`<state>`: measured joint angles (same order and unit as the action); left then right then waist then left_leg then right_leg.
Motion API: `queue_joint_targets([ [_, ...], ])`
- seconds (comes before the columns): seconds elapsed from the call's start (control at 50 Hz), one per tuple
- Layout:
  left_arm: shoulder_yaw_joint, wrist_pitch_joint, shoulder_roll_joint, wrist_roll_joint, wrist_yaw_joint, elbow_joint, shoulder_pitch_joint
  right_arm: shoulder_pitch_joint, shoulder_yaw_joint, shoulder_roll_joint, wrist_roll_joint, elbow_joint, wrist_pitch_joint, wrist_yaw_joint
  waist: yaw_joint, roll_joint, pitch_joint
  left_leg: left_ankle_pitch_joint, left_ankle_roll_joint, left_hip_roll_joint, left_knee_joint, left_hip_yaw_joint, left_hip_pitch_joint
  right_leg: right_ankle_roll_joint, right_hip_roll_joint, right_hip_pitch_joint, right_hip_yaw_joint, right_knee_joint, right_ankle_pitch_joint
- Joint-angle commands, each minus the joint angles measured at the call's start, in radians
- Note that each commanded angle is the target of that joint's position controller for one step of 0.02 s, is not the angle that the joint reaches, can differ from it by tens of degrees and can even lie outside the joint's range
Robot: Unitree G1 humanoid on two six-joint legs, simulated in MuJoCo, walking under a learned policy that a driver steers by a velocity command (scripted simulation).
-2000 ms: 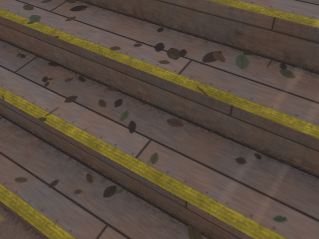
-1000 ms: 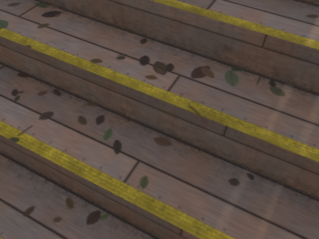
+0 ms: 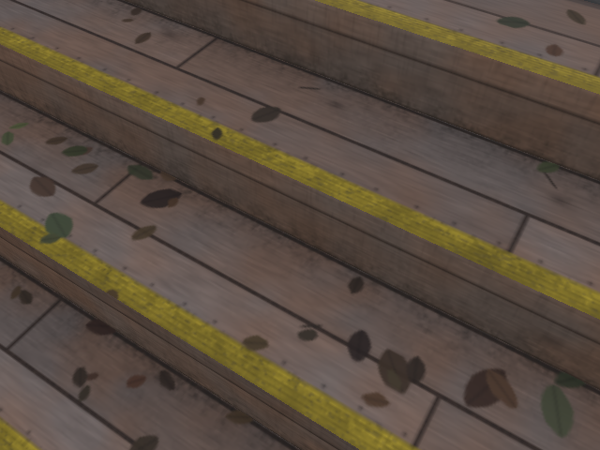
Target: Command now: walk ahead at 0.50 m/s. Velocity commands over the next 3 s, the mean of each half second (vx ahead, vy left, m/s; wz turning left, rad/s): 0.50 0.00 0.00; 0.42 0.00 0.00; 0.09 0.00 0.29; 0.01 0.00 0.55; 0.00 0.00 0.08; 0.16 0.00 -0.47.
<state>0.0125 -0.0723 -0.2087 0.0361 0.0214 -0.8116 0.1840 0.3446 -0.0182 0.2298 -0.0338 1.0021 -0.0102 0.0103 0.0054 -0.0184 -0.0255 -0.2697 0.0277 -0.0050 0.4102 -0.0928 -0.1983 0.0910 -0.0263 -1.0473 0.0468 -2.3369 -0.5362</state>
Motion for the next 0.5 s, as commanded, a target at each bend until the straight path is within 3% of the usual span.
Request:
queue_joint_targets([
  [0.02,0.127,-0.008,0.211,-0.003,0.022,0.282,-0.129,-0.159,0.053,-0.033,-0.008,-0.032,-0.016,0.012,0.161,0.118,0.163,0.117,0.063,-0.231,-0.303,0.039,-0.344,0.043,0.072,-0.171,0.057,0.184,0.15],
  [0.04,0.116,-0.006,0.126,-0.01,0.009,0.273,-0.106,-0.235,0.058,0.0,-0.021,-0.063,-0.034,0.015,0.183,0.103,0.126,0.242,0.098,-0.163,-0.362,-0.056,-0.543,0.003,0.039,0.056,-0.038,0.373,0.302],
  [0.06,0.109,0.0,0.075,-0.012,-0.001,0.24,-0.065,-0.236,0.065,-0.003,-0.003,-0.062,-0.063,0.012,0.204,0.1,0.088,0.41,0.131,-0.131,-0.405,-0.116,-0.71,-0.025,0.031,0.353,-0.147,0.508,0.389],
  [0.08,0.103,-0.007,0.044,-0.023,-0.014,0.229,-0.044,-0.174,0.061,0.044,0.035,-0.044,-0.092,0.006,0.224,0.118,-0.029,0.854,0.145,-0.114,-0.401,-0.132,-0.68,-0.025,0.001,0.631,-0.228,0.637,0.432],
  [0.1,0.089,-0.016,0.01,-0.039,-0.034,0.224,-0.096,-0.044,0.032,0.138,0.071,-0.016,-0.104,0.0,0.192,0.137,-0.142,1.323,0.162,-0.131,-0.327,-0.084,-0.477,-0.027,-0.038,0.745,-0.289,0.757,0.341],
  [0.12,0.067,-0.012,-0.027,-0.054,-0.058,0.196,-0.097,0.011,0.018,0.195,0.071,0.009,-0.084,-0.007,0.182,0.154,-0.213,1.831,0.148,-0.151,-0.201,-0.072,-0.195,-0.013,-0.065,0.676,-0.3,0.797,0.272],
  [0.14,0.072,-0.01,-0.032,-0.055,-0.059,0.164,-0.017,0.006,-0.007,0.288,0.054,0.01,-0.07,-0.02,0.209,0.278,-0.188,2.016,0.159,-0.238,-0.105,-0.005,0.092,-0.014,-0.041,0.571,-0.241,1.034,0.102],
  [0.16,0.056,-0.008,-0.048,-0.039,-0.041,0.148,0.046,0.038,-0.004,0.253,0.04,0.024,-0.045,-0.035,0.222,0.321,-0.186,2.061,0.171,-0.278,0.045,0.03,0.309,0.0,-0.061,0.54,-0.222,1.282,0.079],
  [0.18,0.026,-0.008,-0.105,-0.041,-0.015,0.116,0.049,0.092,0.009,0.176,0.013,0.025,-0.034,-0.05,0.184,0.271,-0.182,1.885,0.191,-0.251,0.206,0.059,0.346,0.043,-0.046,0.603,-0.093,1.454,0.171],
  [0.2,-0.022,0.008,-0.233,-0.078,0.008,0.067,0.164,0.163,0.007,0.122,-0.038,0.0,-0.046,-0.038,0.171,-0.115,-0.242,1.248,0.154,-0.137,0.553,0.076,0.073,0.188,0.15,0.883,0.291,1.534,0.708],
  [0.22,-0.025,0.047,-0.222,-0.105,-0.006,-0.011,0.295,0.116,0.014,0.027,-0.003,-0.004,-0.082,0.014,0.175,-0.353,-0.312,0.104,0.087,0.138,1.157,0.191,-0.238,0.358,0.329,0.995,0.819,1.975,0.578],
  [0.24,-0.009,0.038,-0.124,-0.089,-0.002,-0.043,0.246,0.004,-0.006,0.02,0.054,-0.074,-0.104,0.056,0.145,-0.163,-0.158,0.018,0.094,0.165,1.524,0.387,-0.469,0.31,0.358,0.861,0.87,2.053,0.209],
  [0.26,0.008,0.031,-0.048,-0.061,0.02,-0.07,0.145,-0.131,0.02,-0.067,0.073,-0.173,-0.102,0.064,0.062,-0.068,0.081,-0.008,0.117,0.144,1.66,0.36,-0.694,0.225,0.339,0.678,0.671,1.992,0.017],
  [0.28,0.022,0.018,0.029,-0.044,0.037,-0.115,0.126,-0.173,0.037,-0.089,0.072,-0.215,-0.097,0.052,0.01,-0.032,0.17,0.009,0.138,0.102,1.642,0.343,-0.786,0.143,0.293,0.6,0.466,1.96,0.052],
  [0.3,0.035,0.016,0.105,-0.054,0.045,-0.152,0.122,-0.125,0.04,-0.086,0.071,-0.212,-0.085,0.042,-0.039,0.004,0.164,0.051,0.147,0.077,1.613,0.338,-0.827,0.075,0.237,0.604,0.312,1.939,0.101],
  [0.32,0.037,0.017,0.135,-0.063,0.051,-0.172,0.112,-0.094,0.057,-0.107,0.079,-0.213,-0.076,0.036,-0.075,0.0,0.142,0.05,0.15,0.074,1.599,0.313,-0.836,0.038,0.198,0.619,0.188,1.94,0.175],
  [0.34,0.036,0.018,0.143,-0.067,0.052,-0.179,0.107,-0.053,0.064,-0.117,0.08,-0.202,-0.066,0.037,-0.102,-0.004,0.126,0.058,0.15,0.063,1.586,0.292,-0.856,0.034,0.184,0.608,0.114,1.955,0.218],
  [0.36,0.035,0.014,0.139,-0.068,0.053,-0.179,0.103,-0.043,0.072,-0.119,0.07,-0.209,-0.06,0.037,-0.115,0.009,0.115,0.117,0.145,0.046,1.525,0.283,-0.862,0.028,0.171,0.569,0.057,1.963,0.242],
  [0.38,0.023,0.011,0.087,-0.067,0.051,-0.188,0.116,-0.07,0.08,-0.12,0.051,-0.226,-0.056,0.033,-0.106,0.011,0.108,0.172,0.117,0.046,1.481,0.22,-0.878,0.054,0.171,0.55,0.023,2.01,0.241],
  [0.4,0.022,0.008,0.072,-0.069,0.041,-0.189,0.118,-0.101,0.085,-0.114,0.029,-0.246,-0.055,0.025,-0.103,0.015,0.107,0.242,0.09,0.025,1.372,0.188,-0.835,0.07,0.16,0.486,-0.008,2.034,0.274],
  [0.44,0.021,-0.011,0.037,-0.064,0.019,-0.199,0.165,-0.155,0.079,-0.084,0.009,-0.272,-0.056,0.011,-0.081,-0.028,0.049,0.331,0.033,-0.019,1.241,0.07,-0.775,0.11,0.155,0.489,-0.017,2.07,0.371],
  [0.48,0.005,-0.023,-0.028,-0.064,-0.014,-0.223,0.265,-0.273,0.079,-0.081,0.014,-0.313,-0.055,0.003,-0.021,-0.086,-0.012,0.357,0.007,-0.073,1.15,0.024,-0.81,0.116,0.195,0.676,0.036,2.099,0.496],
  [0.5,-0.004,-0.019,-0.045,-0.06,-0.031,-0.234,0.328,-0.291,0.077,-0.078,0.021,-0.316,-0.055,0.009,0.013,-0.083,-0.037,0.355,0.002,-0.1,1.12,0.038,-0.878,0.111,0.226,0.848,0.07,2.092,0.538],
])
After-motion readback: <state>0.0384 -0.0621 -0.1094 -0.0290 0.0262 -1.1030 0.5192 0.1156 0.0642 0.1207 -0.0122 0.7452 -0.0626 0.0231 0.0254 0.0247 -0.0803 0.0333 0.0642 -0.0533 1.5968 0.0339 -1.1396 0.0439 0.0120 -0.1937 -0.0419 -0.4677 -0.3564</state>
